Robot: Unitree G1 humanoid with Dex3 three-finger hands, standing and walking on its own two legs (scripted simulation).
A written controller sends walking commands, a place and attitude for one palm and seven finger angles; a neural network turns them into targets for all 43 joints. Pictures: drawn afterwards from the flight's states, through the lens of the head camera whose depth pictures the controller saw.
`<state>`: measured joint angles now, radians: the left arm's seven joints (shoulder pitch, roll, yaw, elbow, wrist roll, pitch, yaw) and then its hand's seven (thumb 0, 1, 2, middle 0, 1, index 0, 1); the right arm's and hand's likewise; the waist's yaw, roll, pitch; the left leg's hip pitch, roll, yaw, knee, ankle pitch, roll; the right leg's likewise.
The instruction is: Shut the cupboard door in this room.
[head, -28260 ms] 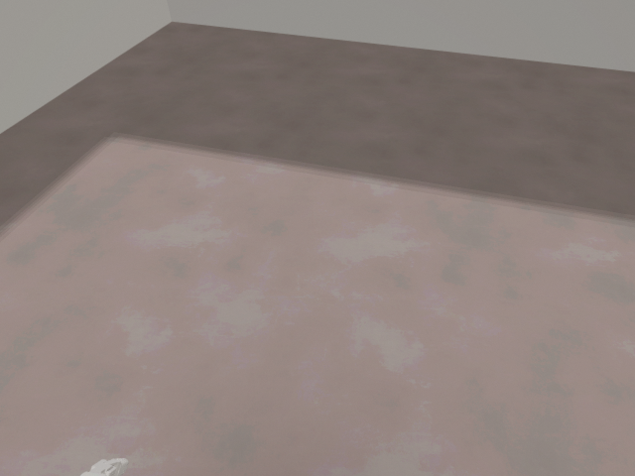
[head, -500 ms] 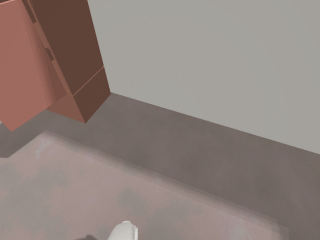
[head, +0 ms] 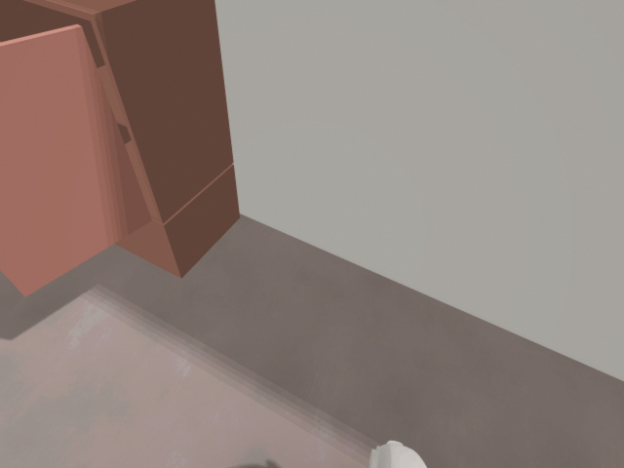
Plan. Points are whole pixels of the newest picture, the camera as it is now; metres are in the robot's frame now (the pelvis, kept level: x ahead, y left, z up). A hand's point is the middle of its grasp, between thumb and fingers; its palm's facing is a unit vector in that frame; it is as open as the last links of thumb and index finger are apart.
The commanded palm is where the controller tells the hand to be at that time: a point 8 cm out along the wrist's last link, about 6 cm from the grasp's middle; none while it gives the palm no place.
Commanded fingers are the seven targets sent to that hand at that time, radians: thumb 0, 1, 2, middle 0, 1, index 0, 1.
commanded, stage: walk to a spot facing it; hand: left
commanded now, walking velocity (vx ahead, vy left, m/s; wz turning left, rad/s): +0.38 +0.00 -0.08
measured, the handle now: out of the picture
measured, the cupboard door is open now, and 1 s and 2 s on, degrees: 78 78 78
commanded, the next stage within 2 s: turn to face it in 0.34 s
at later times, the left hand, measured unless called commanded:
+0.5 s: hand (249, 391) +0.27 +0.12 -0.17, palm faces +0.09 -0.96 -0.25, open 7.1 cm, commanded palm none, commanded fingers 0.00 0.90 0.90 -0.20 -0.30 -0.20 -0.30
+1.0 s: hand (197, 371) +0.30 +0.21 -0.18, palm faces +0.37 -0.90 -0.24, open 7.4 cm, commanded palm none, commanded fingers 0.00 0.90 0.90 -0.20 -0.30 -0.20 -0.30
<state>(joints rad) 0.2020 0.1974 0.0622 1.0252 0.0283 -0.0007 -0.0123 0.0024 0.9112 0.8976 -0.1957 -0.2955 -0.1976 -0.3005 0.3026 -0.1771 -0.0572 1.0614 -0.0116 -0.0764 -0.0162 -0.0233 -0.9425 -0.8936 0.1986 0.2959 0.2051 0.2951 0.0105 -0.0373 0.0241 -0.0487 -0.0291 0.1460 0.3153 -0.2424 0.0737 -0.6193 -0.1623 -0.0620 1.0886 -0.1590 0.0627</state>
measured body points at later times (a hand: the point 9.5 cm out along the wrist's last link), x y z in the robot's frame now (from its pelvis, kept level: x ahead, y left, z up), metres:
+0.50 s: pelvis +0.21 -0.08 -0.01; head +0.23 -0.10 +0.44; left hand +0.26 +0.17 -0.15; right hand +0.22 -0.31 -0.17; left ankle +0.21 +0.07 -0.66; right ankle +0.25 -0.16 -0.75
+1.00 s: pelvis +0.29 -0.02 -0.01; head +0.33 +0.02 +0.44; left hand +0.28 +0.26 -0.16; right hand +0.47 -0.22 -0.14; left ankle +0.31 +0.07 -0.75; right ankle +0.32 -0.19 -0.66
